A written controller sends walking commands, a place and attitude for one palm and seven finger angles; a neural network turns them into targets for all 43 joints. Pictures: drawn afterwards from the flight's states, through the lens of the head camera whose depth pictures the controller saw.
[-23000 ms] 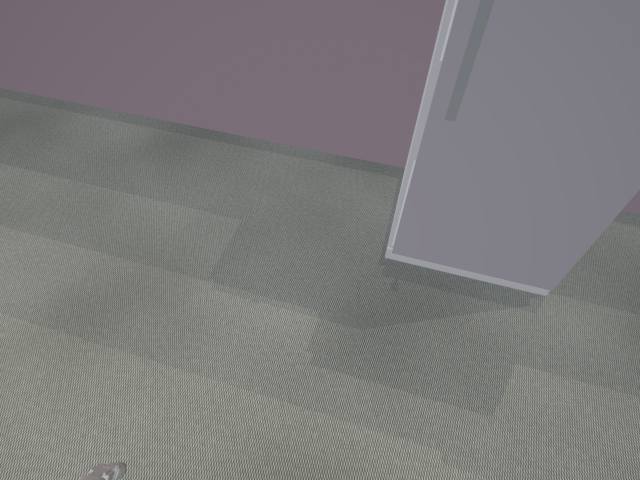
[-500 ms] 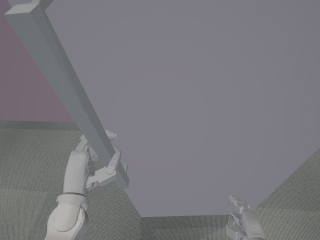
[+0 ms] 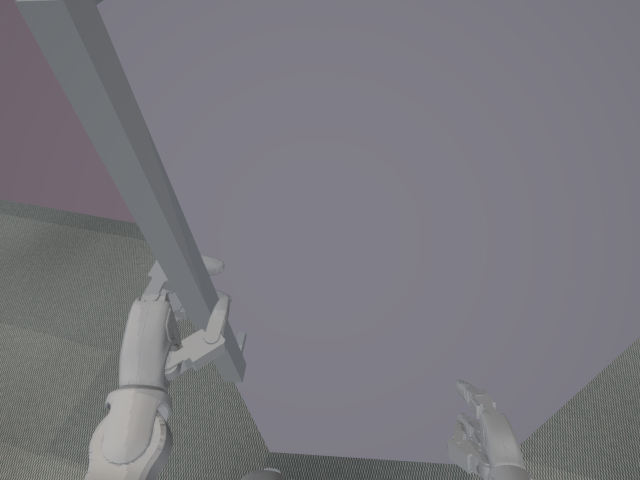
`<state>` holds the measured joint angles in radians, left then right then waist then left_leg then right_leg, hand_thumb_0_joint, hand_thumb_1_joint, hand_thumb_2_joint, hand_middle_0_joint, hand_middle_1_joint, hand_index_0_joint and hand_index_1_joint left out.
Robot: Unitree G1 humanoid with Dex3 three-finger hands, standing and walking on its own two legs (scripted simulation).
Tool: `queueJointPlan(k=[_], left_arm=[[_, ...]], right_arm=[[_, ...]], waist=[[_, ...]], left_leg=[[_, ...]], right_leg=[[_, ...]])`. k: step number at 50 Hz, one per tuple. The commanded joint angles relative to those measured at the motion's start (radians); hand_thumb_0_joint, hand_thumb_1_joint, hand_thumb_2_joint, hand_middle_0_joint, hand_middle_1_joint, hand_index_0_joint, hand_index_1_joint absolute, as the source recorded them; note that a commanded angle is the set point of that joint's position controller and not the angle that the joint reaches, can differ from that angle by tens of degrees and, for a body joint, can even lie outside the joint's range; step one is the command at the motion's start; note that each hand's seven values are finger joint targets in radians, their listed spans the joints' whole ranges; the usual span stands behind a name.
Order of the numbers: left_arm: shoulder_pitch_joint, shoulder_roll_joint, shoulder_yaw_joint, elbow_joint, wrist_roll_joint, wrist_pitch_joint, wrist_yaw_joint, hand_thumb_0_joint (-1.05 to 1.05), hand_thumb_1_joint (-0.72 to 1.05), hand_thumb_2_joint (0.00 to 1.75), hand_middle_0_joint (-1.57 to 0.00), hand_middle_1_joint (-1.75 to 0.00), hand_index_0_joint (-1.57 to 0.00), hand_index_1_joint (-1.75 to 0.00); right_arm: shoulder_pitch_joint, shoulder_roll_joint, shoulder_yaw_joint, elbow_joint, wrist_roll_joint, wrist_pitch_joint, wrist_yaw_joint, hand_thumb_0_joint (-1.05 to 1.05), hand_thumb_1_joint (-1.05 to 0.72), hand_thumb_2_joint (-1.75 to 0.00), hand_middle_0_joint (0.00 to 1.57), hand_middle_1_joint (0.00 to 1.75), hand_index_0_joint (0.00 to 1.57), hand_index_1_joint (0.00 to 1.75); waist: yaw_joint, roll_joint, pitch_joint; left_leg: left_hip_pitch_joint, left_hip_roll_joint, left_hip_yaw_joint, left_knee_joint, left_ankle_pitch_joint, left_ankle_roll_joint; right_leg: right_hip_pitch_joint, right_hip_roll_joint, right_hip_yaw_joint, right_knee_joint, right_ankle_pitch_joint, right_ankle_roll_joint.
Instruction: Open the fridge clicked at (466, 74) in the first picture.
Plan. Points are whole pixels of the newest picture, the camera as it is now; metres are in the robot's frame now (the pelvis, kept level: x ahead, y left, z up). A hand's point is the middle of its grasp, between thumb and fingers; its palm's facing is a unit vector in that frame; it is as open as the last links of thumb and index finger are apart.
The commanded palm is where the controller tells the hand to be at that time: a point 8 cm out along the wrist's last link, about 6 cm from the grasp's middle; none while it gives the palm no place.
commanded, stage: walk backward, drawing the door open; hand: left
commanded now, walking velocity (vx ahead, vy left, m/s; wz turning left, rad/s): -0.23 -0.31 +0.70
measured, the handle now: (192, 250) +0.30 +0.14 +0.19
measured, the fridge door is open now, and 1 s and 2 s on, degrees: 11 50 76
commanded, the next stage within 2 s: stop walking and hold the door back in 1.48 s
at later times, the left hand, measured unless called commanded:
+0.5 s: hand out of the picture +0.08 +0.07 +0.13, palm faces +0.39 -0.90 -0.19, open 6.7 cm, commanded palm +0.03 +0.11 +0.13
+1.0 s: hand out of the picture -0.07 -0.04 +0.13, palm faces +0.72 -0.66 -0.18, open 6.5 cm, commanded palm -0.13 -0.03 +0.13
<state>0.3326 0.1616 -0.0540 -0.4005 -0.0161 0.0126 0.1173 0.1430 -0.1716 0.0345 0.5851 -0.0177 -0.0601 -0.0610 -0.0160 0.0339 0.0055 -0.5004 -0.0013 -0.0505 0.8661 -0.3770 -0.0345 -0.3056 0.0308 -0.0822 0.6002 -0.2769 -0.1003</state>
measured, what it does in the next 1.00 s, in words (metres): steps to the right, turning left: left foot, then right foot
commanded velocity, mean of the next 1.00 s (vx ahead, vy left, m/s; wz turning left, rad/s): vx -0.24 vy -0.29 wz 0.69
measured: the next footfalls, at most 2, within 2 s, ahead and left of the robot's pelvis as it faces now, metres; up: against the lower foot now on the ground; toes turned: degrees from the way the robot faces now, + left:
left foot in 0.28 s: -0.09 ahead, +0.10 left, +0.00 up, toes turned +15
right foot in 0.50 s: +0.06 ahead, -0.20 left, +0.00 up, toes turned +19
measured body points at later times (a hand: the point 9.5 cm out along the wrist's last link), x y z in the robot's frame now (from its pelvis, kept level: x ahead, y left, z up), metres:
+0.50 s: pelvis -0.09 -0.12 +0.00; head -0.08 -0.13 +0.45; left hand +0.06 +0.12 +0.14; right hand +0.14 -0.25 -0.10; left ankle -0.13 +0.09 -0.73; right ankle +0.02 -0.21 -0.73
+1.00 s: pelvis -0.13 -0.29 +0.01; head -0.13 -0.28 +0.46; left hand -0.11 -0.01 +0.14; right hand +0.12 -0.33 -0.08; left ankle -0.18 -0.10 -0.73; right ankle -0.03 -0.38 -0.73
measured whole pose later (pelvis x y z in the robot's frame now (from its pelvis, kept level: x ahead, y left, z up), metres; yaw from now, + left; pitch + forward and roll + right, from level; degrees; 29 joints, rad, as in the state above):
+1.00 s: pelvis -0.13 -0.29 +0.01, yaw +41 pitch +0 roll -2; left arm 0.49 0.24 -0.03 -0.52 -0.03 -0.05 0.11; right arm 0.23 -0.13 0.04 0.61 -0.02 -0.10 -0.06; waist 0.00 0.02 0.00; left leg -0.36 0.08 -0.11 0.48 -0.15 -0.06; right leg -0.24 -0.01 -0.01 0.48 -0.32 0.02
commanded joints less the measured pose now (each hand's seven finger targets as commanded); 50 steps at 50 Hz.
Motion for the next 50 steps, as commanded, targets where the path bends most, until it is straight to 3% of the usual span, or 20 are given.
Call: queueJointPlan(k=[1, 8, 11, 12, 13, 14, 15, 19, 22, 23, 25, 28, 33, 34, 35, 36, 37, 42, 47, 50], left_arm=[[-0.092, 0.091, 0.061, -0.311, 0.016, -0.139, -0.012, 0.00, 0.90, 0.90, -0.45, -1.40, -0.45, -1.40], [-0.061, 0.073, 0.037, -0.358, 0.014, -0.158, -0.022, 0.00, 0.90, 0.90, -0.45, -1.40, -0.45, -1.40], [-0.057, 0.067, 0.018, -0.385, 0.002, -0.154, -0.022, 0.00, 0.90, 0.90, -0.45, -1.40, -0.45, -1.40], [-0.078, 0.063, -0.002, -0.395, -0.005, -0.158, -0.022, 0.00, 0.90, 0.90, -0.45, -1.40, -0.45, -1.40], [-0.098, 0.063, -0.007, -0.397, -0.008, -0.164, -0.019, 0.00, 0.90, 0.90, -0.45, -1.40, -0.45, -1.40], [-0.114, 0.072, -0.007, -0.380, 0.000, -0.173, -0.013, 0.00, 0.90, 0.90, -0.45, -1.40, -0.45, -1.40], [-0.060, 0.078, 0.014, -0.322, 0.032, -0.177, -0.013, 0.00, 0.90, 0.90, -0.45, -1.40, -0.45, -1.40], [-0.044, 0.028, 0.005, -0.337, 0.027, -0.171, -0.034, 0.00, 0.90, 0.90, -0.45, -1.40, -0.45, -1.40], [-0.048, 0.025, 0.010, -0.319, 0.012, -0.161, -0.021, 0.00, 0.90, 0.90, -0.45, -1.40, -0.45, -1.40], [-0.064, 0.048, 0.022, -0.340, 0.018, -0.166, -0.019, 0.00, 0.90, 0.90, -0.45, -1.40, -0.45, -1.40], [-0.074, 0.161, 0.123, -0.396, 0.021, -0.164, -0.005, 0.00, 0.90, 0.90, -0.45, -1.40, -0.45, -1.40], [-0.062, 0.144, 0.126, -0.397, 0.020, -0.148, -0.019, 0.00, 0.90, 0.90, -0.45, -1.40, -0.45, -1.40], [-0.093, 0.090, 0.068, -0.422, 0.008, -0.141, -0.039, 0.00, 0.90, 0.90, -0.45, -1.40, -0.45, -1.40], [-0.101, 0.085, 0.052, -0.423, 0.007, -0.136, -0.043, 0.00, 0.90, 0.90, -0.45, -1.40, -0.45, -1.40], [-0.094, 0.093, 0.039, -0.422, 0.007, -0.139, -0.041, 0.00, 0.90, 0.90, -0.45, -1.40, -0.45, -1.40], [-0.082, 0.080, 0.027, -0.423, 0.017, -0.157, -0.035, 0.00, 0.90, 0.90, -0.45, -1.40, -0.45, -1.40], [-0.074, 0.124, 0.062, -0.388, 0.040, -0.177, -0.020, 0.00, 0.90, 0.90, -0.45, -1.40, -0.45, -1.40], [-0.024, 0.064, 0.046, -0.396, 0.024, -0.156, -0.007, 0.00, 0.90, 0.90, -0.45, -1.40, -0.45, -1.40], [0.038, 0.089, 0.077, -0.378, 0.001, -0.171, 0.015, 0.00, 0.90, 0.90, -0.45, -1.40, -0.45, -1.40], [0.035, 0.234, 0.201, -0.436, 0.013, -0.181, 0.025, 0.00, 0.90, 0.90, -0.45, -1.40, -0.45, -1.40]], right_arm=[[-0.082, -0.063, -0.032, -0.138, -0.012, -0.064, -0.012, 0.00, -0.90, -0.90, 0.20, 0.30, 0.20, 0.30], [-0.024, -0.088, -0.035, -0.177, -0.012, -0.075, -0.031, 0.00, -0.90, -0.90, 0.20, 0.30, 0.20, 0.30], [0.017, -0.107, -0.044, -0.190, -0.008, -0.073, -0.031, 0.00, -0.90, -0.90, 0.20, 0.30, 0.20, 0.30], [0.043, -0.121, -0.046, -0.195, -0.007, -0.072, -0.031, 0.00, -0.90, -0.90, 0.20, 0.30, 0.20, 0.30], [0.020, -0.162, -0.059, -0.217, -0.012, -0.073, -0.032, 0.00, -0.90, -0.90, 0.20, 0.30, 0.20, 0.30], [-0.012, -0.168, -0.066, -0.214, -0.026, -0.073, -0.022, 0.00, -0.90, -0.90, 0.20, 0.30, 0.20, 0.30], [-0.012, -0.165, -0.078, -0.210, -0.039, -0.062, -0.019, 0.00, -0.90, -0.90, 0.20, 0.30, 0.20, 0.30], [-0.090, -0.146, -0.078, -0.157, -0.019, -0.087, 0.001, 0.00, -0.90, -0.90, 0.20, 0.30, 0.20, 0.30], [-0.103, -0.136, -0.076, -0.147, 0.005, -0.102, 0.005, 0.00, -0.90, -0.90, 0.20, 0.30, 0.20, 0.30], [-0.095, -0.123, -0.077, -0.140, 0.013, -0.100, 0.008, 0.00, -0.90, -0.90, 0.20, 0.30, 0.20, 0.30], [-0.107, -0.072, -0.068, -0.139, 0.012, -0.092, 0.014, 0.00, -0.90, -0.90, 0.20, 0.30, 0.20, 0.30], [-0.093, -0.067, -0.079, -0.124, 0.004, -0.068, -0.011, 0.00, -0.90, -0.90, 0.20, 0.30, 0.20, 0.30], [-0.057, -0.083, -0.054, -0.178, -0.003, -0.057, -0.024, 0.00, -0.90, -0.90, 0.20, 0.30, 0.20, 0.30], [-0.020, -0.098, -0.057, -0.181, -0.005, -0.059, -0.027, 0.00, -0.90, -0.90, 0.20, 0.30, 0.20, 0.30], [-0.016, -0.139, -0.068, -0.202, -0.005, -0.058, -0.030, 0.00, -0.90, -0.90, 0.20, 0.30, 0.20, 0.30], [-0.047, -0.168, -0.068, -0.236, -0.021, -0.064, -0.024, 0.00, -0.90, -0.90, 0.20, 0.30, 0.20, 0.30], [-0.079, -0.180, -0.086, -0.214, -0.018, -0.056, -0.026, 0.00, -0.90, -0.90, 0.20, 0.30, 0.20, 0.30], [-0.094, -0.150, -0.069, -0.138, -0.004, -0.073, -0.002, 0.00, -0.90, -0.90, 0.20, 0.30, 0.20, 0.30], [-0.104, -0.131, -0.067, -0.128, -0.002, -0.111, -0.015, 0.00, -0.90, -0.90, 0.20, 0.30, 0.20, 0.30], [-0.089, -0.061, -0.060, -0.105, -0.005, -0.109, -0.007, 0.00, -0.90, -0.90, 0.20, 0.30, 0.20, 0.30]], waist=[[0.005, -0.111, -0.195], [0.022, -0.160, -0.255], [-0.006, -0.098, -0.284], [-0.037, -0.035, -0.271], [-0.040, 0.174, -0.237], [-0.023, 0.276, -0.201], [-0.023, 0.206, -0.178], [0.024, 0.160, -0.102], [0.017, 0.162, -0.102], [0.013, 0.078, -0.120], [0.020, -0.256, -0.153], [0.018, -0.286, -0.229], [-0.003, -0.184, -0.159], [-0.027, -0.103, -0.149], [-0.042, 0.112, -0.102], [-0.014, 0.308, -0.086], [-0.008, 0.188, -0.120], [0.026, 0.208, -0.038], [0.026, 0.186, -0.124], [0.022, -0.225, -0.140]], left_leg=[[-0.011, -0.002, 0.061, 0.257, -0.094, -0.013], [0.061, 0.017, 0.137, -0.068, -0.124, 0.015], [0.200, 0.049, 0.125, -0.325, 0.016, 0.038], [0.311, 0.098, 0.037, -0.448, 0.131, 0.066], [0.415, 0.298, -0.281, -0.536, 0.445, 0.152], [0.484, 0.491, -0.523, -0.566, 0.782, 0.264], [0.482, 0.530, -0.601, -0.544, 0.898, 0.290], [0.295, 0.305, -0.218, -0.452, 0.714, 0.137], [0.109, 0.195, -0.167, -0.470, 0.225, 0.105], [0.106, 0.127, -0.118, -0.404, 0.109, 0.079], [0.032, -0.027, 0.080, -0.013, -0.135, 0.009], [-0.002, 0.016, 0.091, 0.460, -0.187, 0.003], [0.241, 0.032, 0.182, -0.089, -0.152, 0.021], [0.334, 0.047, 0.136, -0.291, -0.085, 0.033], [0.407, 0.203, -0.117, -0.509, -0.074, 0.085], [0.295, 0.513, -0.619, -0.724, -0.037, 0.204], [0.285, 0.546, -0.621, -0.709, 0.222, 0.254], [0.155, 0.284, -0.244, -0.654, -0.046, 0.117], [0.148, 0.171, -0.184, -0.606, -0.041, 0.079], [0.116, -0.029, 0.069, -0.071, -0.104, -0.015]], right_leg=[[0.104, -0.315, 0.140, -0.210, 0.576, -0.090], [0.279, -0.317, 0.099, -0.217, 0.567, -0.082], [0.239, -0.268, 0.035, -0.157, 0.447, 0.004], [0.128, -0.218, -0.009, -0.032, 0.363, 0.078], [-0.089, -0.100, -0.042, 0.133, 0.195, 0.182], [-0.283, -0.056, 0.062, 0.333, -0.170, 0.207], [-0.341, -0.054, 0.118, 0.481, -0.233, 0.172], [-0.127, -0.040, 0.115, 0.216, -0.130, 0.152], [0.129, -0.009, 0.036, -0.080, -0.007, 0.159], [0.146, -0.041, 0.041, -0.204, 0.056, 0.148], [0.064, -0.324, 0.230, -0.313, 0.065, 0.015], [0.007, -0.374, 0.235, -0.339, -0.080, -0.064], [-0.087, -0.277, -0.023, -0.258, -0.065, 0.001], [-0.169, -0.246, -0.031, -0.118, -0.113, 0.032], [-0.346, -0.176, -0.040, 0.128, -0.190, 0.080], [-0.381, -0.075, 0.036, 0.446, -0.238, 0.149], [-0.310, -0.066, 0.141, 0.588, -0.130, 0.164], [-0.138, -0.035, 0.096, 0.357, -0.096, 0.162], [0.162, 0.030, 0.010, -0.180, -0.079, 0.136], [0.010, -0.315, 0.227, -0.350, 0.116, -0.011]])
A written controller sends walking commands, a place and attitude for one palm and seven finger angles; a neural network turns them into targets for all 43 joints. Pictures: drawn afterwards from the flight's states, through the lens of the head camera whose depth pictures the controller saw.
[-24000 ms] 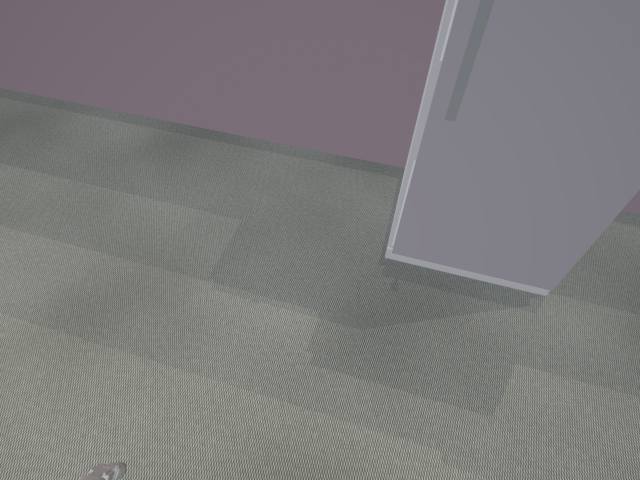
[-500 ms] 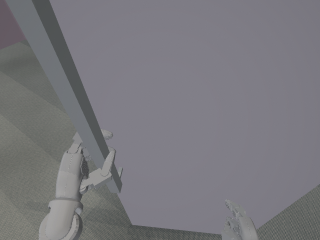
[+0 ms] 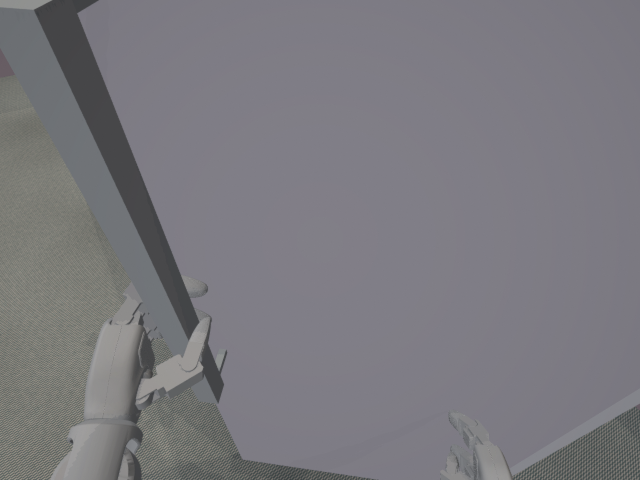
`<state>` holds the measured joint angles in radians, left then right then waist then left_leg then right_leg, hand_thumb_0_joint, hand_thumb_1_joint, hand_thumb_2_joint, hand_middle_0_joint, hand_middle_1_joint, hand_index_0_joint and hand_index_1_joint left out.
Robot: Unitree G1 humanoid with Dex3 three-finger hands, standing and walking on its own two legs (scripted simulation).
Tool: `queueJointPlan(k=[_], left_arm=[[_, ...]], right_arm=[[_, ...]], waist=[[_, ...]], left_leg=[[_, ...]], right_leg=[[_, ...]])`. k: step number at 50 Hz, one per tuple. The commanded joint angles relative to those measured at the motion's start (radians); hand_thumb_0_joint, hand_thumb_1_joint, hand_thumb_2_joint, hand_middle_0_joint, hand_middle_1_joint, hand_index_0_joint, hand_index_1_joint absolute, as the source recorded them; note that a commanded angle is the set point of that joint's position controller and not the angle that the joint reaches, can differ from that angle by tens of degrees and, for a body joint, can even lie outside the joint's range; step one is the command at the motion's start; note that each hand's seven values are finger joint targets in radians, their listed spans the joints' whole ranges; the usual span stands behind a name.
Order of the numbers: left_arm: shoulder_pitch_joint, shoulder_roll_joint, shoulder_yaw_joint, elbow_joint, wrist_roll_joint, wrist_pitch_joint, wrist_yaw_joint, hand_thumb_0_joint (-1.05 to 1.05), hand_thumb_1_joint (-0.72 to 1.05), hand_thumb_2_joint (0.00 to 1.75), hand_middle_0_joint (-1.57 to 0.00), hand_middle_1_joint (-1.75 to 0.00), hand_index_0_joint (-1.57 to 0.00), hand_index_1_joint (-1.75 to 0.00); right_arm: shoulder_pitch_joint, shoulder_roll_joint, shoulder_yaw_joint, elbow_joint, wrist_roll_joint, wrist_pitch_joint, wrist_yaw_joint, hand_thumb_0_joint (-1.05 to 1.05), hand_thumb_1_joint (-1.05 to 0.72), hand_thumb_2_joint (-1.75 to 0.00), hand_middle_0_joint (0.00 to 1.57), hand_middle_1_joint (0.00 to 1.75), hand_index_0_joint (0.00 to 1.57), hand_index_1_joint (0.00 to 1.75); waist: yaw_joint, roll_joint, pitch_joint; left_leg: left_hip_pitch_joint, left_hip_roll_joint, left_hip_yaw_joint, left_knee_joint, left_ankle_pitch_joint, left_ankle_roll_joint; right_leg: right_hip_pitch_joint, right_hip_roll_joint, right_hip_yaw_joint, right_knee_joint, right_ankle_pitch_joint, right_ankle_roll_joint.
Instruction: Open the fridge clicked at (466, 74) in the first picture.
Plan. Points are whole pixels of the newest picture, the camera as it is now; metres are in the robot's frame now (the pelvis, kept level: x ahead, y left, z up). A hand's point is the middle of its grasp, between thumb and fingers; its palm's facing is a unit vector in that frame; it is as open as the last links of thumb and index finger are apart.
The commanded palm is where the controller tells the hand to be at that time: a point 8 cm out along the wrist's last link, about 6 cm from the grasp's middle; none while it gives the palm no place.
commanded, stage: walk backward, drawing the door open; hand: left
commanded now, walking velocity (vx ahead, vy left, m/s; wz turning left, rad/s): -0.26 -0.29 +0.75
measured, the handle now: (174, 272) +0.26 +0.16 +0.19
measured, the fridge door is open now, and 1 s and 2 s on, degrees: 50 76 74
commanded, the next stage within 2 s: stop walking and hold the door back in 0.48 s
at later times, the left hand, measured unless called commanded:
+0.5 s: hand out of the picture +0.05 +0.10 +0.12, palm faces +0.45 -0.87 -0.21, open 6.6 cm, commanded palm +0.00 +0.13 +0.13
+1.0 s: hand out of the picture +0.00 +0.08 +0.13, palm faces +0.57 -0.80 -0.20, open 6.0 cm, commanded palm -0.03 +0.13 +0.12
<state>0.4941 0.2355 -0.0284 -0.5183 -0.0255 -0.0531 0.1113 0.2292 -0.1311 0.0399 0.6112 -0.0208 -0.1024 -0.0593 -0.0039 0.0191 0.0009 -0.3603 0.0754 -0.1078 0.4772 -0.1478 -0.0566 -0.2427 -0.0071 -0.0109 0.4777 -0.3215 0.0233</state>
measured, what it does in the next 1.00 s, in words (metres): walks backwards, turning left: left foot, then right foot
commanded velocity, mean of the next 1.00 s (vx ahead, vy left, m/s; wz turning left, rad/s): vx -0.03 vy -0.10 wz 0.36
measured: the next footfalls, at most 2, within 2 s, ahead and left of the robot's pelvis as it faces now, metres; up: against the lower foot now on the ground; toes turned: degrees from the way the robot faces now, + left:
left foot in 0.26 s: -0.03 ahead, +0.06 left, +0.00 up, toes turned +15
right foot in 0.52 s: +0.01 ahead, -0.23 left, +0.00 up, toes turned +17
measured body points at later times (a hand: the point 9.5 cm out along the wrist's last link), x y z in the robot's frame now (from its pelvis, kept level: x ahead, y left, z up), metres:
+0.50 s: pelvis -0.11 -0.12 +0.00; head -0.11 -0.12 +0.45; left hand +0.02 +0.15 +0.14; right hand +0.12 -0.26 -0.08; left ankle -0.07 +0.05 -0.73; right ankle -0.04 -0.24 -0.72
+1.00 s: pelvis -0.22 -0.20 +0.00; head -0.24 -0.21 +0.45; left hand -0.04 +0.12 +0.14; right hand +0.04 -0.30 -0.09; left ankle -0.27 -0.10 -0.73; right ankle -0.10 -0.26 -0.72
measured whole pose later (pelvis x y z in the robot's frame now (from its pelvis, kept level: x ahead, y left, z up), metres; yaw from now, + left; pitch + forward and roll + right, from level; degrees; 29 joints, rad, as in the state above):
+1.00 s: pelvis -0.22 -0.20 +0.00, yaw +31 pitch -4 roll -1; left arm -0.21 0.21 -0.08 0.19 -0.02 -0.05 0.12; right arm 0.18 -0.19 0.03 0.65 0.02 -0.02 -0.10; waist 0.02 0.03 0.01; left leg -0.22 0.03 0.00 0.61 -0.34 0.03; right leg -0.33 0.00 -0.08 0.64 -0.39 0.02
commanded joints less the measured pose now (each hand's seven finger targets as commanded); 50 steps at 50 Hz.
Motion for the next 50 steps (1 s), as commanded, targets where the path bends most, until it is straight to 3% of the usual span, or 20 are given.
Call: queueJointPlan(k=[1, 4, 7, 11, 13, 14, 19, 23, 24, 26, 27, 30, 33, 39, 40, 42, 43, 45, 48, 50], left_arm=[[-0.149, 0.180, 0.226, -0.345, 0.020, -0.120, 0.040, 0.00, 0.90, 0.90, -0.45, -1.40, -0.45, -1.40], [-0.132, 0.107, 0.178, -0.288, 0.012, -0.111, -0.002, 0.00, 0.90, 0.90, -0.45, -1.40, -0.45, -1.40], [-0.148, 0.100, 0.174, -0.297, 0.000, -0.122, -0.002, 0.00, 0.90, 0.90, -0.45, -1.40, -0.45, -1.40], [-0.139, 0.091, 0.155, -0.315, -0.021, -0.106, -0.010, 0.00, 0.90, 0.90, -0.45, -1.40, -0.45, -1.40], [-0.160, 0.084, 0.128, -0.299, -0.013, -0.123, -0.008, 0.00, 0.90, 0.90, -0.45, -1.40, -0.45, -1.40], [-0.173, 0.084, 0.138, -0.287, 0.017, -0.150, -0.009, 0.00, 0.90, 0.90, -0.45, -1.40, -0.45, -1.40], [-0.151, 0.053, 0.131, -0.259, 0.013, -0.117, 0.005, 0.00, 0.90, 0.90, -0.45, -1.40, -0.45, -1.40], [-0.120, 0.061, 0.145, -0.237, 0.000, -0.092, 0.028, 0.00, 0.90, 0.90, -0.45, -1.40, -0.45, -1.40], [-0.127, 0.085, 0.160, -0.255, 0.006, -0.096, 0.029, 0.00, 0.90, 0.90, -0.45, -1.40, -0.45, -1.40], [-0.173, 0.197, 0.245, -0.319, 0.012, -0.100, 0.039, 0.00, 0.90, 0.90, -0.45, -1.40, -0.45, -1.40], [-0.202, 0.235, 0.317, -0.359, 0.014, -0.115, 0.053, 0.00, 0.90, 0.90, -0.45, -1.40, -0.45, -1.40], [-0.223, 0.155, 0.254, -0.181, 0.002, -0.092, 0.026, 0.00, 0.90, 0.90, -0.45, -1.40, -0.45, -1.40], [-0.412, 0.137, 0.223, -0.048, 0.001, -0.094, 0.057, 0.00, 0.90, 0.90, -0.45, -1.40, -0.45, -1.40], [-0.774, 0.078, 0.096, 0.134, 0.017, -0.092, 0.055, 0.00, 0.90, 0.90, -0.45, -1.40, -0.45, -1.40], [-0.827, 0.091, 0.087, 0.140, 0.011, -0.097, 0.053, 0.00, 0.90, 0.90, -0.45, -1.40, -0.45, -1.40], [-0.959, 0.040, 0.027, 0.176, 0.009, -0.101, 0.051, 0.00, 0.90, 0.90, -0.45, -1.40, -0.45, -1.40], [-1.038, 0.014, -0.007, 0.224, 0.006, -0.090, 0.048, 0.00, 0.90, 0.90, -0.45, -1.40, -0.45, -1.40], [-1.187, 0.147, 0.112, 0.351, 0.013, -0.074, 0.051, 0.00, 0.90, 0.90, -0.45, -1.40, -0.45, -1.40], [-1.203, 0.058, 0.044, 0.513, 0.009, -0.054, 0.028, 0.00, 0.90, 0.90, -0.45, -1.40, -0.45, -1.40], [-1.216, 0.147, 0.116, 0.584, 0.015, -0.055, 0.025, 0.00, 0.90, 0.90, -0.45, -1.40, -0.45, -1.40]], right_arm=[[-0.184, -0.100, -0.061, -0.126, -0.017, -0.063, -0.011, 0.00, -0.90, -0.90, 0.20, 0.30, 0.20, 0.30], [-0.157, -0.118, -0.074, -0.141, -0.002, -0.072, -0.027, 0.00, -0.90, -0.90, 0.20, 0.30, 0.20, 0.30], [-0.168, -0.119, -0.062, -0.165, -0.002, -0.071, -0.035, 0.00, -0.90, -0.90, 0.20, 0.30, 0.20, 0.30], [-0.090, -0.152, -0.067, -0.186, -0.004, -0.054, -0.050, 0.00, -0.90, -0.90, 0.20, 0.30, 0.20, 0.30], [-0.128, -0.207, -0.078, -0.216, -0.013, -0.067, -0.048, 0.00, -0.90, -0.90, 0.20, 0.30, 0.20, 0.30], [-0.131, -0.189, -0.081, -0.180, -0.028, -0.070, -0.040, 0.00, -0.90, -0.90, 0.20, 0.30, 0.20, 0.30], [-0.171, -0.183, -0.079, -0.153, 0.002, -0.072, -0.023, 0.00, -0.90, -0.90, 0.20, 0.30, 0.20, 0.30], [-0.190, -0.174, -0.073, -0.171, 0.008, -0.071, -0.022, 0.00, -0.90, -0.90, 0.20, 0.30, 0.20, 0.30], [-0.179, -0.163, -0.077, -0.167, 0.009, -0.071, -0.020, 0.00, -0.90, -0.90, 0.20, 0.30, 0.20, 0.30], [-0.185, -0.113, -0.064, -0.155, -0.002, -0.062, -0.017, 0.00, -0.90, -0.90, 0.20, 0.30, 0.20, 0.30], [-0.176, -0.124, -0.064, -0.151, -0.020, -0.066, -0.019, 0.00, -0.90, -0.90, 0.20, 0.30, 0.20, 0.30], [-0.159, -0.140, -0.070, -0.138, 0.003, -0.052, -0.025, 0.00, -0.90, -0.90, 0.20, 0.30, 0.20, 0.30], [-0.134, -0.159, -0.059, -0.119, 0.006, -0.053, -0.052, 0.00, -0.90, -0.90, 0.20, 0.30, 0.20, 0.30], [-0.108, -0.193, -0.050, -0.107, 0.002, -0.009, -0.067, 0.00, -0.90, -0.90, 0.20, 0.30, 0.20, 0.30], [-0.115, -0.215, -0.058, -0.116, 0.007, -0.001, -0.069, 0.00, -0.90, -0.90, 0.20, 0.30, 0.20, 0.30], [-0.157, -0.250, -0.064, -0.137, 0.018, 0.013, -0.061, 0.00, -0.90, -0.90, 0.20, 0.30, 0.20, 0.30], [-0.179, -0.196, -0.053, -0.119, 0.031, 0.022, -0.056, 0.00, -0.90, -0.90, 0.20, 0.30, 0.20, 0.30], [-0.172, -0.208, -0.064, -0.072, 0.040, 0.037, -0.049, 0.00, -0.90, -0.90, 0.20, 0.30, 0.20, 0.30], [-0.183, -0.209, -0.050, -0.073, 0.046, 0.048, -0.047, 0.00, -0.90, -0.90, 0.20, 0.30, 0.20, 0.30], [-0.161, -0.206, -0.063, -0.054, 0.033, 0.054, -0.050, 0.00, -0.90, -0.90, 0.20, 0.30, 0.20, 0.30]], waist=[[0.026, -0.232, -0.158], [0.008, -0.206, -0.159], [0.014, -0.171, -0.126], [-0.026, -0.032, -0.153], [0.002, 0.332, -0.139], [-0.009, 0.207, -0.156], [0.017, 0.249, -0.085], [0.026, 0.202, -0.089], [0.020, 0.095, -0.098], [0.013, -0.252, -0.080], [0.026, -0.223, -0.127], [0.000, -0.161, -0.151], [-0.002, -0.107, -0.161], [-0.003, -0.175, -0.170], [-0.001, -0.067, -0.183], [0.014, 0.261, -0.136], [-0.008, 0.264, -0.115], [-0.004, 0.188, -0.080], [0.023, 0.114, -0.088], [0.021, -0.096, -0.100]], left_leg=[[-0.124, -0.100, 0.117, 0.513, -0.402, 0.016], [-0.198, -0.066, 0.136, 0.822, -0.398, 0.001], [-0.066, -0.020, 0.152, 0.541, -0.429, 0.020], [0.184, -0.017, 0.173, 0.008, -0.161, 0.046], [0.268, 0.425, -0.516, -0.249, 0.340, 0.239], [0.218, 0.429, -0.525, -0.265, 0.219, 0.251], [0.060, 0.203, -0.133, -0.201, 0.026, 0.155], [-0.122, 0.106, -0.105, -0.217, -0.371, 0.117], [-0.087, 0.026, -0.045, -0.090, -0.380, 0.084], [-0.104, -0.129, 0.143, 0.460, -0.367, -0.004], [-0.171, -0.105, 0.110, 0.674, -0.408, 0.009], [-0.185, -0.059, 0.118, 0.868, -0.335, 0.003], [-0.102, -0.055, 0.101, 0.662, -0.329, 0.031], [0.195, -0.102, 0.184, 0.001, -0.304, 0.098], [0.236, -0.066, 0.142, -0.124, -0.311, 0.117], [0.206, 0.205, -0.179, -0.273, -0.417, 0.230], [0.120, 0.259, -0.266, -0.296, -0.473, 0.259], [0.092, 0.249, -0.243, -0.245, -0.454, 0.275], [-0.038, 0.108, -0.014, -0.085, -0.496, 0.172], [-0.163, -0.037, 0.094, 0.222, -0.466, 0.116]], right_leg=[[-0.049, -0.354, 0.196, -0.201, 0.250, -0.184], [-0.004, -0.317, 0.069, -0.138, 0.359, -0.213], [-0.008, -0.321, -0.016, -0.084, 0.442, -0.205], [-0.124, -0.211, -0.085, 0.129, 0.180, -0.109], [-0.383, -0.011, -0.024, 0.538, -0.261, 0.032], [-0.336, -0.011, 0.084, 0.653, -0.185, 0.030], [-0.114, 0.010, 0.017, 0.409, -0.102, 0.030], [0.158, 0.057, -0.067, 0.036, -0.060, 0.003], [0.124, 0.005, -0.029, -0.113, -0.029, -0.019], [-0.093, -0.330, 0.287, -0.291, -0.054, -0.168], [-0.090, -0.401, 0.278, -0.253, 0.077, -0.210], [-0.062, -0.333, 0.137, -0.205, 0.037, -0.177], [-0.021, -0.362, 0.155, -0.207, 0.109, -0.162], [-0.071, -0.275, 0.133, -0.243, -0.227, -0.073], [-0.076, -0.212, 0.094, -0.146, -0.214, -0.039], [-0.182, -0.020, -0.100, 0.254, -0.069, 0.030], [-0.183, -0.010, -0.072, 0.416, -0.067, 0.024], [-0.218, -0.024, -0.017, 0.434, -0.082, 0.009], [0.084, 0.011, -0.072, 0.096, -0.074, -0.007], [0.163, -0.138, 0.225, -0.145, -0.277, -0.097]])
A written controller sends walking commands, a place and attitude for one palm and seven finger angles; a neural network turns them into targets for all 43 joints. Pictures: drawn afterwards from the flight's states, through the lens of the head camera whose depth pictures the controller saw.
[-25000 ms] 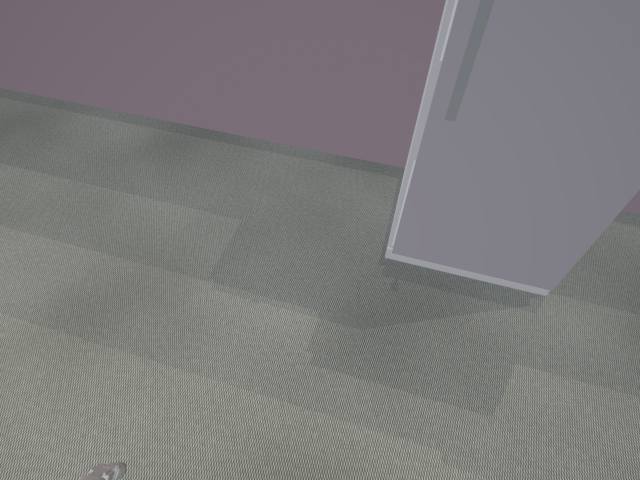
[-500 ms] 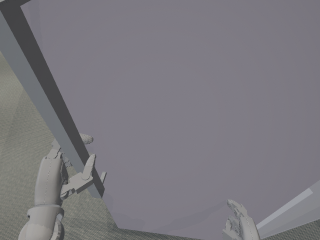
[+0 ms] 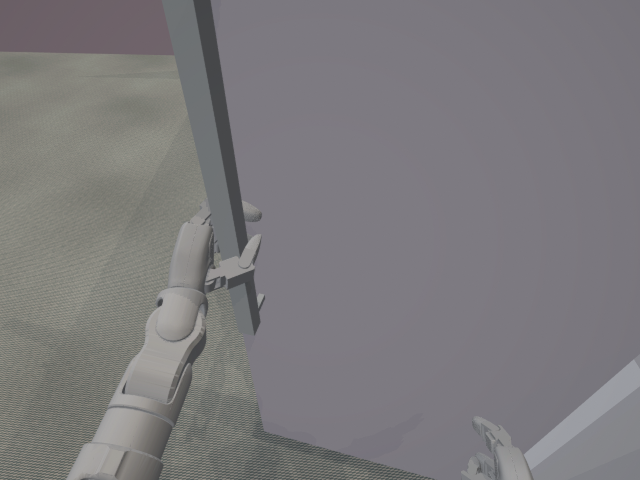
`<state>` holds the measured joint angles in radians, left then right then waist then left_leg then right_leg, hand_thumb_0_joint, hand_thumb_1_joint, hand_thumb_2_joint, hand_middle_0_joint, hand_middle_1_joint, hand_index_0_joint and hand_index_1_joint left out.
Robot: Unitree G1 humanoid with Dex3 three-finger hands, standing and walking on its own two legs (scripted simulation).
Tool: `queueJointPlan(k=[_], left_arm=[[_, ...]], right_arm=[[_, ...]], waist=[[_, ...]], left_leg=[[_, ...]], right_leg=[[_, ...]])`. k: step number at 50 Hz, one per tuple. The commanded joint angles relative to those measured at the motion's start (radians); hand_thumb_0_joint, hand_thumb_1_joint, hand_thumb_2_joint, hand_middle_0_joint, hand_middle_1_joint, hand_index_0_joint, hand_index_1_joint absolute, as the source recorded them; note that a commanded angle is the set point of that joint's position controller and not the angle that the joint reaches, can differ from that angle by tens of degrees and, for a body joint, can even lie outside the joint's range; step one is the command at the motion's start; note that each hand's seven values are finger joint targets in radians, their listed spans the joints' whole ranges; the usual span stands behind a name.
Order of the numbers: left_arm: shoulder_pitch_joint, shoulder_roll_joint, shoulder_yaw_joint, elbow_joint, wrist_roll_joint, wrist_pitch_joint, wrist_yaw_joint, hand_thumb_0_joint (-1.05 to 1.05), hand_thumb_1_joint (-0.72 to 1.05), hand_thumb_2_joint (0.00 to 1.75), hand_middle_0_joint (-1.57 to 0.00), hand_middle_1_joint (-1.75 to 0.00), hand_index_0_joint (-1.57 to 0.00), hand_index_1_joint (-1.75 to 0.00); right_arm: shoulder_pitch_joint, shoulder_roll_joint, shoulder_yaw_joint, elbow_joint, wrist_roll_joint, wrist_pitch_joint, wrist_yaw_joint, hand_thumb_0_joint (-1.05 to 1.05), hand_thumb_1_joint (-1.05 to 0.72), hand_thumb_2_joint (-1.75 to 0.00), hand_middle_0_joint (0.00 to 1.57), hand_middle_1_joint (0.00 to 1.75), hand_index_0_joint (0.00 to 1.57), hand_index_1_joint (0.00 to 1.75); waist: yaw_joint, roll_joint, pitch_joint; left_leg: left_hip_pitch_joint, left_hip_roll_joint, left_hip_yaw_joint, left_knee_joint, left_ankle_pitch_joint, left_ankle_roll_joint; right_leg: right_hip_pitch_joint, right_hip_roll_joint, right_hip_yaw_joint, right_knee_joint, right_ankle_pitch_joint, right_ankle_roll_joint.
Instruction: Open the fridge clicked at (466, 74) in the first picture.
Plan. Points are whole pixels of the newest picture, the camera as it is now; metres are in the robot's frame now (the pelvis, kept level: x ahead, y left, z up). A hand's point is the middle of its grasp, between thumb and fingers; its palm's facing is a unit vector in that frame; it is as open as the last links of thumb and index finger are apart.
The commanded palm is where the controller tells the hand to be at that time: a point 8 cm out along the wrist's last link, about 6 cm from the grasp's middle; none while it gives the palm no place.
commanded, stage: stop walking and hold the door back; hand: left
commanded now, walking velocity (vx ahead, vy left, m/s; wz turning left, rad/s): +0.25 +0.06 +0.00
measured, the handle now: (236, 201) +0.37 +0.14 +0.19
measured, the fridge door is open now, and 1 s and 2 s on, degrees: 76 74 70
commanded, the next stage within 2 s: loosen the grip on the handle in 1.06 s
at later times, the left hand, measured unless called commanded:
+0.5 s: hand (251, 245) +0.36 +0.12 +0.13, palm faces -0.04 -0.99 -0.13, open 5.9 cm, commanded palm +0.33 +0.17 +0.13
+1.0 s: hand (250, 250) +0.35 +0.12 +0.13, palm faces +0.05 -0.98 -0.17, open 6.0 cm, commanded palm +0.34 +0.17 +0.13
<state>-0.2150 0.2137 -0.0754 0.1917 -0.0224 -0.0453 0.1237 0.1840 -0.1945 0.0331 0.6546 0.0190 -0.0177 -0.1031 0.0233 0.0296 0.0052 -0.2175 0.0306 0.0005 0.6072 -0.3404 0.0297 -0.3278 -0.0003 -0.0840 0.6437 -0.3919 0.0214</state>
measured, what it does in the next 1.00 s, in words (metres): steps on the spot: right foot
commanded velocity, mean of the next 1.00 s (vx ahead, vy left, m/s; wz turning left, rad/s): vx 0.04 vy -0.02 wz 0.00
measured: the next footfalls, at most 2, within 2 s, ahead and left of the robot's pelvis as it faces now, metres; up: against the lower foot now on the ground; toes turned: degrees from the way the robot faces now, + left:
right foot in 0.58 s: +0.04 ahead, -0.13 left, +0.00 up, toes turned -10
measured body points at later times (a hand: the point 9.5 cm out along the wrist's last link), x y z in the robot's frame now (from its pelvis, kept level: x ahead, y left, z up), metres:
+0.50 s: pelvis -0.03 +0.03 +0.01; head -0.01 +0.04 +0.46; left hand +0.35 +0.18 +0.14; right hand +0.06 -0.21 -0.10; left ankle +0.00 +0.12 -0.73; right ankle +0.01 -0.12 -0.70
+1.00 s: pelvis -0.03 +0.01 +0.00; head -0.03 +0.00 +0.45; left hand +0.34 +0.18 +0.14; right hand +0.14 -0.23 -0.09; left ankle +0.00 +0.12 -0.73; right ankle +0.00 -0.12 -0.73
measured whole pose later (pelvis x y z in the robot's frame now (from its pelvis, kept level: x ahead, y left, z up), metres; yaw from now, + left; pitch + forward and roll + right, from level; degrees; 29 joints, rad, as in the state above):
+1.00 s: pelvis -0.03 +0.01 +0.00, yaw -4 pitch -1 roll +0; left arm -0.42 0.19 -0.03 0.40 -0.05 -0.07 0.12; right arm 0.13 -0.23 0.03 0.68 0.03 0.00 -0.12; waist 0.06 0.03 0.03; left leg -0.26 0.04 0.09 0.53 -0.24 0.01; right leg -0.27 -0.06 -0.09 0.50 -0.20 0.02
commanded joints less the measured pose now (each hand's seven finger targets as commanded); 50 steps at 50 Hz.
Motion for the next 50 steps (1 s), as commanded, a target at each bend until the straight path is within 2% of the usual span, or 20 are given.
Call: queueJointPlan(k=[1, 2, 3, 6, 9, 10, 11, 12, 13, 15, 19, 25, 27, 29, 30, 32, 34, 37, 41, 50], left_arm=[[-0.525, 0.219, 0.204, -0.156, -0.003, -0.068, 0.006, 0.00, 0.90, 0.90, -0.45, -1.40, -0.45, -1.40], [-0.537, 0.236, 0.229, -0.171, -0.004, -0.075, 0.005, 0.00, 0.90, 0.90, -0.45, -1.40, -0.45, -1.40], [-0.560, 0.182, 0.183, -0.177, -0.001, -0.074, -0.001, 0.00, 0.90, 0.90, -0.45, -1.40, -0.45, -1.40], [-0.621, 0.198, 0.222, -0.080, -0.003, -0.079, -0.003, 0.00, 0.90, 0.90, -0.45, -1.40, -0.45, -1.40], [-0.661, 0.166, 0.194, -0.093, 0.000, -0.104, -0.007, 0.00, 0.90, 0.90, -0.45, -1.40, -0.45, -1.40], [-0.648, 0.162, 0.188, -0.095, -0.009, -0.112, -0.012, 0.00, 0.90, 0.90, -0.45, -1.40, -0.45, -1.40], [-0.699, 0.101, 0.136, -0.129, -0.011, -0.126, -0.019, 0.00, 0.90, 0.90, -0.45, -1.40, -0.45, -1.40], [-0.767, 0.033, 0.057, -0.158, -0.016, -0.126, -0.026, 0.00, 0.90, 0.90, -0.45, -1.40, -0.45, -1.40], [-0.713, 0.013, 0.052, -0.099, -0.015, -0.119, -0.036, 0.00, 0.90, 0.90, -0.45, -1.40, -0.45, -1.40], [-0.732, 0.046, 0.063, -0.079, -0.012, -0.099, -0.036, 0.00, 0.90, 0.90, -0.45, -1.40, -0.45, -1.40], [-0.654, 0.012, 0.023, -0.146, -0.002, -0.097, -0.044, 0.00, 0.90, 0.90, -0.45, -1.40, -0.45, -1.40], [-0.490, 0.074, 0.071, -0.287, -0.010, -0.087, -0.039, 0.00, 0.90, 0.90, -0.45, -1.40, -0.45, -1.40], [-0.424, 0.116, 0.102, -0.342, -0.005, -0.095, -0.031, 0.00, 0.90, 0.90, -0.45, -1.40, -0.45, -1.40], [-0.369, 0.185, 0.178, -0.347, -0.006, -0.097, -0.013, 0.00, 0.90, 0.90, -0.45, -1.40, -0.45, -1.40], [-0.355, 0.187, 0.181, -0.326, -0.013, -0.091, -0.008, 0.00, 0.90, 0.90, -0.45, -1.40, -0.45, -1.40], [-0.365, 0.179, 0.188, -0.314, -0.031, -0.076, -0.005, 0.00, 0.90, 0.90, -0.45, -1.40, -0.45, -1.40], [-0.382, 0.180, 0.197, -0.292, -0.029, -0.069, -0.002, 0.00, 0.90, 0.90, -0.45, -1.40, -0.45, -1.40], [-0.447, 0.136, 0.146, -0.252, -0.027, -0.063, -0.002, 0.00, 0.90, 0.90, -0.45, -1.40, -0.45, -1.40], [-0.534, 0.105, 0.109, -0.139, -0.020, -0.061, 0.004, 0.00, 0.90, 0.90, -0.45, -1.40, -0.45, -1.40], [-0.681, 0.103, 0.097, 0.077, -0.017, -0.070, 0.006, 0.00, 0.90, 0.90, -0.45, -1.40, -0.45, -1.40]], right_arm=[[-0.125, -0.131, -0.063, -0.114, -0.010, -0.027, -0.006, 0.00, -0.90, -0.90, 0.20, 0.30, 0.20, 0.30], [-0.130, -0.140, -0.069, -0.112, -0.015, -0.038, -0.008, 0.00, -0.90, -0.90, 0.20, 0.30, 0.20, 0.30], [-0.146, -0.109, -0.047, -0.108, -0.019, -0.047, -0.004, 0.00, -0.90, -0.90, 0.20, 0.30, 0.20, 0.30], [-0.113, -0.125, -0.045, -0.074, -0.022, -0.050, -0.008, 0.00, -0.90, -0.90, 0.20, 0.30, 0.20, 0.30], [-0.094, -0.116, -0.031, -0.069, -0.028, -0.065, -0.015, 0.00, -0.90, -0.90, 0.20, 0.30, 0.20, 0.30], [-0.090, -0.151, -0.042, -0.077, -0.024, -0.076, -0.019, 0.00, -0.90, -0.90, 0.20, 0.30, 0.20, 0.30], [-0.101, -0.185, -0.048, -0.090, -0.028, -0.077, -0.014, 0.00, -0.90, -0.90, 0.20, 0.30, 0.20, 0.30], [-0.136, -0.138, -0.036, -0.117, -0.012, -0.078, -0.003, 0.00, -0.90, -0.90, 0.20, 0.30, 0.20, 0.30], [-0.144, -0.123, -0.032, -0.110, 0.002, -0.076, 0.010, 0.00, -0.90, -0.90, 0.20, 0.30, 0.20, 0.30], [-0.131, -0.142, -0.037, -0.106, 0.010, -0.069, 0.008, 0.00, -0.90, -0.90, 0.20, 0.30, 0.20, 0.30], [-0.086, -0.154, -0.045, -0.098, 0.002, -0.075, 0.009, 0.00, -0.90, -0.90, 0.20, 0.30, 0.20, 0.30], [-0.096, -0.155, -0.042, -0.125, 0.000, -0.092, 0.020, 0.00, -0.90, -0.90, 0.20, 0.30, 0.20, 0.30], [-0.112, -0.144, -0.036, -0.141, 0.000, -0.085, 0.026, 0.00, -0.90, -0.90, 0.20, 0.30, 0.20, 0.30], [-0.106, -0.121, -0.034, -0.151, 0.000, -0.076, 0.018, 0.00, -0.90, -0.90, 0.20, 0.30, 0.20, 0.30], [-0.092, -0.128, -0.037, -0.137, 0.007, -0.072, 0.011, 0.00, -0.90, -0.90, 0.20, 0.30, 0.20, 0.30], [-0.104, -0.124, -0.043, -0.146, 0.020, -0.064, 0.001, 0.00, -0.90, -0.90, 0.20, 0.30, 0.20, 0.30], [-0.109, -0.125, -0.039, -0.140, 0.010, -0.053, -0.007, 0.00, -0.90, -0.90, 0.20, 0.30, 0.20, 0.30], [-0.126, -0.131, -0.036, -0.133, 0.005, -0.038, -0.014, 0.00, -0.90, -0.90, 0.20, 0.30, 0.20, 0.30], [-0.141, -0.153, -0.041, -0.116, 0.003, -0.026, -0.019, 0.00, -0.90, -0.90, 0.20, 0.30, 0.20, 0.30], [-0.113, -0.162, -0.043, -0.084, 0.006, -0.027, -0.023, 0.00, -0.90, -0.90, 0.20, 0.30, 0.20, 0.30]], waist=[[-0.008, -0.244, -0.122], [-0.008, -0.194, -0.183], [-0.016, -0.205, -0.186], [-0.020, -0.254, -0.197], [-0.039, -0.173, -0.261], [-0.046, -0.055, -0.250], [-0.047, 0.202, -0.205], [-0.042, 0.218, -0.164], [-0.039, 0.081, -0.167], [-0.028, -0.028, -0.154], [-0.039, 0.142, -0.213], [-0.044, 0.173, -0.281], [-0.049, 0.116, -0.311], [-0.058, 0.009, -0.295], [-0.060, -0.006, -0.288], [-0.036, -0.160, -0.312], [-0.034, -0.153, -0.296], [-0.034, -0.098, -0.277], [-0.023, -0.011, -0.235], [-0.018, -0.035, -0.231]], left_leg=[[-0.329, -0.060, 0.042, 0.304, -0.210, -0.010], [-0.278, -0.042, -0.022, 0.424, -0.175, -0.024], [-0.277, -0.039, -0.045, 0.456, -0.136, -0.021], [-0.173, -0.025, 0.017, 0.340, -0.116, -0.018], [0.108, -0.051, 0.113, -0.093, -0.083, 0.005], [0.178, 0.020, 0.002, -0.253, -0.137, 0.028], [0.231, 0.247, -0.345, -0.384, -0.264, 0.103], [0.197, 0.365, -0.515, -0.448, -0.233, 0.179], [0.164, 0.369, -0.515, -0.451, -0.282, 0.164], [0.176, 0.337, -0.391, -0.388, -0.135, 0.159], [0.251, 0.268, -0.176, -0.327, 0.212, 0.095], [0.304, 0.222, -0.055, -0.169, 0.611, 0.036], [0.129, 0.194, -0.014, -0.116, 0.537, -0.004], [-0.011, 0.119, 0.043, -0.093, 0.331, -0.042], [-0.033, 0.096, 0.043, -0.089, 0.310, -0.050], [-0.029, 0.065, 0.033, -0.032, 0.176, -0.049], [-0.036, 0.046, 0.023, -0.036, 0.081, -0.043], [0.040, 0.079, 0.022, -0.108, 0.246, -0.031], [0.047, 0.128, -0.021, -0.174, 0.222, 0.000], [0.022, 0.107, -0.011, -0.190, 0.159, -0.007]], right_leg=[[0.228, -0.308, 0.555, -0.440, -0.270, -0.170], [0.162, -0.365, 0.625, -0.476, -0.354, -0.194], [0.124, -0.341, 0.600, -0.472, -0.423, -0.191], [0.024, -0.283, 0.387, -0.434, -0.392, -0.165], [-0.011, -0.199, 0.219, -0.301, -0.299, -0.123], [-0.050, -0.126, 0.157, -0.117, -0.206, -0.078], [-0.229, -0.003, 0.022, 0.172, -0.119, -0.016], [-0.312, 0.010, 0.047, 0.351, -0.075, -0.011], [-0.307, -0.029, 0.126, 0.399, -0.020, -0.023], [-0.288, -0.059, 0.111, 0.330, 0.012, -0.017], [-0.172, -0.039, 0.035, 0.151, 0.047, -0.020], [0.049, 0.006, -0.014, -0.209, 0.157, -0.018], [0.274, -0.071, 0.061, -0.274, 0.396, -0.043], [0.327, -0.198, 0.136, -0.205, 0.657, -0.081], [0.331, -0.214, 0.132, -0.182, 0.698, -0.087], [0.313, -0.239, 0.186, -0.201, 0.679, -0.105], [0.274, -0.263, 0.216, -0.215, 0.629, -0.111], [0.184, -0.213, 0.149, -0.198, 0.446, -0.061], [0.111, -0.120, 0.089, -0.205, 0.214, -0.014], [0.115, -0.117, 0.087, -0.241, 0.155, -0.019]])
